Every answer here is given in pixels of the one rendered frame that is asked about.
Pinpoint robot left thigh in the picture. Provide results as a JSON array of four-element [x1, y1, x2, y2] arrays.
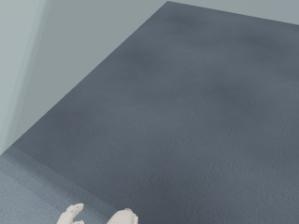
[[107, 210, 138, 224]]

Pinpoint left robot hand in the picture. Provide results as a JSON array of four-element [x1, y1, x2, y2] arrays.
[[56, 203, 84, 224]]

